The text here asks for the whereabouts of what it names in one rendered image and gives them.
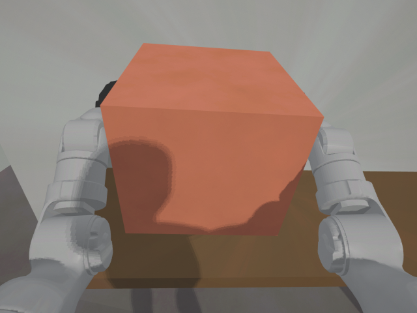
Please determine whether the left robot forearm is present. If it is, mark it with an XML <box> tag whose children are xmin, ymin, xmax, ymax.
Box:
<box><xmin>29</xmin><ymin>107</ymin><xmax>109</xmax><ymax>269</ymax></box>

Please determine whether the carton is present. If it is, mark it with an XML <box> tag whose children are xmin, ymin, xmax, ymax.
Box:
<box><xmin>100</xmin><ymin>43</ymin><xmax>324</xmax><ymax>236</ymax></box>

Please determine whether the robot left upper arm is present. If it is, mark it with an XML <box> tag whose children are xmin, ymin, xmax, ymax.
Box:
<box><xmin>0</xmin><ymin>215</ymin><xmax>113</xmax><ymax>313</ymax></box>

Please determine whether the robot left hand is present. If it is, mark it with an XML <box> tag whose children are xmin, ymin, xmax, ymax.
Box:
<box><xmin>95</xmin><ymin>81</ymin><xmax>117</xmax><ymax>108</ymax></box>

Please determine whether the right robot forearm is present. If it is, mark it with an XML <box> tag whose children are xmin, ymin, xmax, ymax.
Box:
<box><xmin>308</xmin><ymin>120</ymin><xmax>403</xmax><ymax>265</ymax></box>

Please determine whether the robot right upper arm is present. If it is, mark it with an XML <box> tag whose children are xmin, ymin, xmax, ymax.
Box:
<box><xmin>318</xmin><ymin>213</ymin><xmax>417</xmax><ymax>313</ymax></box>

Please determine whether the table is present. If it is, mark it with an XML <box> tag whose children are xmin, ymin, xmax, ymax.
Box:
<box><xmin>86</xmin><ymin>168</ymin><xmax>417</xmax><ymax>289</ymax></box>

